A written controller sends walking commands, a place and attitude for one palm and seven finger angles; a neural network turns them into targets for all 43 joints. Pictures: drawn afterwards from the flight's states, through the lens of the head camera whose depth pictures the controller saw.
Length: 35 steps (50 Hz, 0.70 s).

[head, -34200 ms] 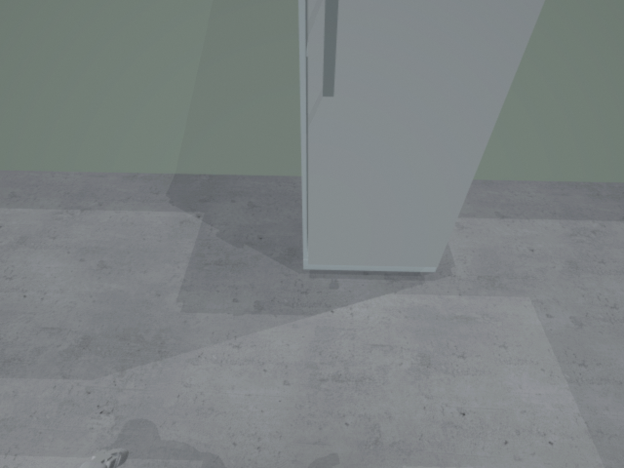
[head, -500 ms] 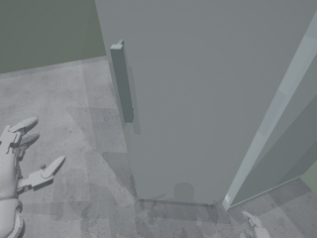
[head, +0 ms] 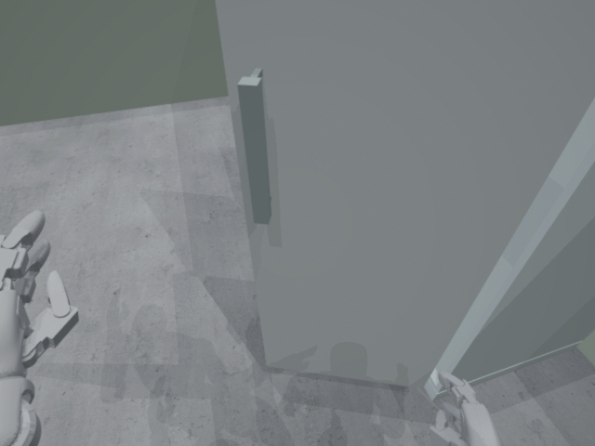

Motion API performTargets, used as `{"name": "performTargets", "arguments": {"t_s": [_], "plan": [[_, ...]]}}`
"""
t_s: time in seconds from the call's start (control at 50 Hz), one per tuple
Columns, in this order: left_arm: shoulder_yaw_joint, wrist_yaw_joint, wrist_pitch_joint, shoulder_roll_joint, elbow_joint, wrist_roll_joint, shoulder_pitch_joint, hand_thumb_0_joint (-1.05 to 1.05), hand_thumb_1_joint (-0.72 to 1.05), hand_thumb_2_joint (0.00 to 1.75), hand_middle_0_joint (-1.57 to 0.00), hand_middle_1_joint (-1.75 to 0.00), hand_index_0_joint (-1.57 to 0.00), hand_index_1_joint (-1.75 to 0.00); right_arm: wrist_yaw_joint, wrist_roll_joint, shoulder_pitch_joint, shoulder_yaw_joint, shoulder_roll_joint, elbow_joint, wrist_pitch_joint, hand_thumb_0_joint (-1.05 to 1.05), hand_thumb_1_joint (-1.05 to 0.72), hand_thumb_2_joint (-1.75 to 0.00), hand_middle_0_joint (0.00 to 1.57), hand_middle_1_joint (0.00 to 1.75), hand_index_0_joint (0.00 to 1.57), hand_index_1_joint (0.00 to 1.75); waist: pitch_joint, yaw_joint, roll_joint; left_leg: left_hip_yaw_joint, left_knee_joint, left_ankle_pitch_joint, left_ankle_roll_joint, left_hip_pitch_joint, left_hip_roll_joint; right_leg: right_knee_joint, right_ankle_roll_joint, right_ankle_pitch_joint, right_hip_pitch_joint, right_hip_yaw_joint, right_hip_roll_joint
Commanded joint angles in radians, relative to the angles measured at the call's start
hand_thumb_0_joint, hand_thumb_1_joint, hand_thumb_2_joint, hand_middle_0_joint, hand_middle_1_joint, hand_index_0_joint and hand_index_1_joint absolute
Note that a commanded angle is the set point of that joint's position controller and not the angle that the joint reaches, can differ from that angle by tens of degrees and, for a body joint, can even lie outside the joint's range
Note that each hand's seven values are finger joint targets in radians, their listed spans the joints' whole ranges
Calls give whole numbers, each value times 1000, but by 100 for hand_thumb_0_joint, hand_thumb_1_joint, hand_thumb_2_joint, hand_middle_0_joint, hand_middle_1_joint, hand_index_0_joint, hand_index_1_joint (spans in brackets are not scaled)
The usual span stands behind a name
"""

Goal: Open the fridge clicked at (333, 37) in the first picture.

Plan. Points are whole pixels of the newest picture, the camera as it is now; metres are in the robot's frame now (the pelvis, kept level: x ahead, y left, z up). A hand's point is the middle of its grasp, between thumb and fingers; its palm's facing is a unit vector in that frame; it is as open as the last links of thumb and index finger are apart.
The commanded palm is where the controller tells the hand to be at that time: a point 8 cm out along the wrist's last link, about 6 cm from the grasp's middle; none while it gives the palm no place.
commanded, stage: draw the hand back to the body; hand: left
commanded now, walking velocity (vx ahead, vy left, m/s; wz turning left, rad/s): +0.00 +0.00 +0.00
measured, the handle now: (260, 152) +0.49 +0.14 +0.16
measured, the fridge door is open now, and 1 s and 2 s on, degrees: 64 64 64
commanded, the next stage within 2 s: step back with the hand held close in 0.04 s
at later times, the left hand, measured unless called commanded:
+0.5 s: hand (72, 327) +0.18 +0.27 +0.14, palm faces +0.36 -0.80 -0.48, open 7.4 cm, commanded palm +0.12 +0.32 +0.17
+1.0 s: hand out of the picture +0.09 +0.29 +0.16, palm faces +0.49 -0.75 -0.44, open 7.4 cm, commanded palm +0.02 +0.33 +0.17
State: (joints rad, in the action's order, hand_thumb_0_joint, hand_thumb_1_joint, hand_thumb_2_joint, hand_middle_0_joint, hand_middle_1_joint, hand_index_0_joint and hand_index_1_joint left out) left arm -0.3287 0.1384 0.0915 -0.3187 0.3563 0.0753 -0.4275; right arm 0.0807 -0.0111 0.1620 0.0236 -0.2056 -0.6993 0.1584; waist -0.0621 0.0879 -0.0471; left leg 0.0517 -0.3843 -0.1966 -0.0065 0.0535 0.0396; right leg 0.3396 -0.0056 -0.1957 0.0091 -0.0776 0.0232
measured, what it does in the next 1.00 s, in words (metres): walks backwards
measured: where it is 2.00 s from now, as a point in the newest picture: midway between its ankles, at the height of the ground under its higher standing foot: outside the picture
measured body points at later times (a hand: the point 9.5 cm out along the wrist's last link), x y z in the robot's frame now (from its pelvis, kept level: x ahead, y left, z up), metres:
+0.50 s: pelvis -0.03 +0.02 -0.01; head -0.01 +0.02 +0.44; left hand +0.15 +0.31 +0.16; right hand +0.15 -0.22 -0.09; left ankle +0.02 +0.12 -0.75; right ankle +0.00 -0.12 -0.75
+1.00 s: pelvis -0.11 +0.02 -0.03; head -0.10 +0.04 +0.42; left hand +0.06 +0.33 +0.18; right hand +0.05 -0.21 -0.11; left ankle +0.02 +0.12 -0.75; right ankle -0.10 -0.11 -0.71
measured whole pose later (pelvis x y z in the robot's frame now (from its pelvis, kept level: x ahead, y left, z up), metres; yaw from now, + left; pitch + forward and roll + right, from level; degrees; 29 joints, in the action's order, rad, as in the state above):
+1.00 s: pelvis -0.11 +0.02 -0.03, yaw +3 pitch -2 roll -3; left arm -0.43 0.18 0.22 -0.43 0.50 0.01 -0.47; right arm 0.10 -0.01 0.23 0.00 -0.19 -0.62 0.11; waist -0.04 -0.01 -0.02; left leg 0.00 -0.61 -0.12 0.04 0.48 0.03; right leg 0.90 -0.01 -0.41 0.40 -0.03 -0.04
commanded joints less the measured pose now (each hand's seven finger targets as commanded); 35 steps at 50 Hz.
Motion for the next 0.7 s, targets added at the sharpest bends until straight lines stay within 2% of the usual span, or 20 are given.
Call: {"name": "performTargets", "arguments": {"t_s": [0.0, 0.04, 0.1, 0.12, 0.14, 0.16, 0.18, 0.2, 0.22, 0.26, 0.3, 0.32, 0.38, 0.4, 0.44, 0.52, 0.58, 0.62, 0.66, 0.68], "plan": [[-108, 13, 63, -184, 214, 0, 83, 0, 90, 90, -20, -30, -20, -30, 8, 0, -135, -50, -120, 159, 48, 0, -90, -90, 20, 30, 20, 30, 50, -12, -35, -18, 72, 91, 9, 15, -20, -69, 17, 49, 43, 31, -33], [-111, 12, 63, -187, 208, 1, 85, 0, 90, 90, -20, -30, -20, -30, 7, 1, -135, -51, -123, 158, 44, 0, -90, -90, 20, 30, 20, 30, 47, -13, -14, -19, 71, 85, 9, 20, -20, -71, 17, 41, 46, 30, -35], [-112, 13, 66, -191, 228, -2, 89, 0, 90, 90, -20, -30, -20, -30, 7, 0, -134, -53, -125, 158, 47, 0, -90, -90, 20, 30, 20, 30, 64, -13, -49, -19, 68, 102, 8, 10, -19, -64, 18, 56, 39, 32, -33], [-115, 14, 66, -195, 227, -2, 86, 0, 90, 90, -20, -30, -20, -30, 7, -1, -132, -53, -125, 157, 48, 0, -90, -90, 20, 30, 20, 30, 67, -12, -42, -18, 67, 107, 9, 9, -20, -63, 18, 64, 38, 31, -34], [-89, 15, 72, -186, 278, -4, 153, 0, 90, 90, -20, -30, -20, -30, 6, 0, -137, -50, -125, 160, 51, 0, -90, -90, 20, 30, 20, 30, 84, -18, -48, -21, 65, 102, 10, 1, -24, -64, 16, 59, 37, 32, -33], [-171, 14, 93, -268, 279, -10, 171, 0, 90, 90, -20, -30, -20, -30, 6, 13, -133, -37, -136, 198, 23, 0, -90, -90, 20, 30, 20, 30, -35, -62, 2, -29, 1, 58, 28, 109, 10, -95, 9, 95, 208, 102, 20], [-171, 10, 101, -260, 261, -17, 155, 0, 90, 90, -20, -30, -20, -30, 5, 9, -129, -33, -119, 180, 6, 0, -90, -90, 20, 30, 20, 30, -15, -61, 31, -41, -23, 21, 26, 126, 4, -95, 15, 90, 217, 106, 53], [-116, 4, 88, -206, 210, -23, 87, 0, 90, 90, -20, -30, -20, -30, 5, 8, -128, -31, -114, 181, -5, 0, -90, -90, 20, 30, 20, 30, -22, -69, 90, -34, -50, 34, 25, 119, 4, -101, 16, 93, 258, 117, 74], [-116, 6, 87, -202, 217, -27, 55, 0, 90, 90, -20, -30, -20, -30, 5, 8, -113, -36, -115, 194, -16, 0, -90, -90, 20, 30, 20, 30, 39, -67, 101, -25, -80, 53, 23, 111, 4, -86, 20, 98, 251, 120, 91], [-123, 13, 88, -202, 238, -26, -11, 0, 90, 90, -20, -30, -20, -30, 7, 11, -93, -44, -122, 214, -31, 0, -90, -90, 20, 30, 20, 30, 138, -66, 46, -20, -110, 121, 21, 96, 13, -31, 29, 146, 225, 117, 112], [-143, 19, 90, -216, 276, -25, -72, 0, 90, 90, -20, -30, -20, -30, 12, 14, -91, -51, -129, 236, -45, 0, -90, -90, 20, 30, 20, 30, 206, -61, -25, -31, -107, 216, 21, 97, 33, 34, 23, 197, 196, 97, 99], [-161, 24, 93, -231, 295, -23, -96, 0, 90, 90, -20, -30, -20, -30, 15, 15, -92, -53, -129, 249, -53, 0, -90, -90, 20, 30, 20, 30, 237, -57, -26, -38, -107, 262, 22, 105, 43, 64, 19, 219, 178, 86, 90], [-206, 35, 94, -274, 354, -21, -120, 0, 90, 90, -20, -30, -20, -30, 21, 18, -98, -59, -134, 277, -70, 0, -90, -90, 20, 30, 20, 30, 261, -52, -19, -67, -103, 312, 26, 145, 61, 121, 12, 223, 166, 73, 66], [-205, 37, 95, -268, 356, -19, -137, 0, 90, 90, -20, -30, -20, -30, 24, 20, -98, -59, -131, 283, -75, 0, -90, -90, 20, 30, 20, 30, 254, -53, -18, -73, -96, 315, 29, 164, 71, 135, 10, 227, 168, 76, 59], [-210, 43, 97, -268, 359, -17, -133, 0, 90, 90, -20, -30, -20, -30, 29, 24, -96, -61, -134, 292, -79, 0, -90, -90, 20, 30, 20, 30, 234, -53, -10, -82, -81, 277, 36, 202, 84, 156, 3, 187, 182, 77, 44], [-204, 52, 111, -254, 347, -23, -109, 0, 90, 90, -20, -30, -20, -30, 35, 23, -80, -63, -146, 288, -66, 0, -90, -90, 20, 30, 20, 30, 199, -55, -76, -117, -17, 125, 53, 313, 117, 216, -6, 64, 171, 71, 14], [-199, 54, 130, -233, 318, -38, -67, 0, 90, 90, -20, -30, -20, -30, 34, 19, -72, -67, -159, 279, -47, 0, -90, -90, 20, 30, 20, 30, 150, -57, -120, -151, 61, -174, 77, 469, 143, 283, -6, -31, 125, 69, -7], [-183, 55, 140, -213, 303, -49, -40, 0, 90, 90, -20, -30, -20, -30, 32, 21, -60, -65, -159, 274, -39, 0, -90, -90, 20, 30, 20, 30, 126, -64, -97, -148, 63, -345, 87, 556, 138, 294, -3, -36, 105, 86, 4], [-179, 57, 147, -219, 293, -56, -20, 0, 90, 90, -20, -30, -20, -30, 31, 20, -50, -66, -154, 270, -34, 0, -90, -90, 20, 30, 20, 30, 97, -72, -4, -121, -13, -427, 76, 563, 89, 199, 14, -110, 174, 145, 43], [-201, 60, 151, -252, 307, -61, -10, 0, 90, 90, -20, -30, -20, -30, 31, 15, -43, -69, -152, 265, -31, 0, -90, -90, 20, 30, 20, 30, 108, -72, 64, -105, -74, -418, 65, 522, 59, 122, 32, -173, 221, 200, 78]]}}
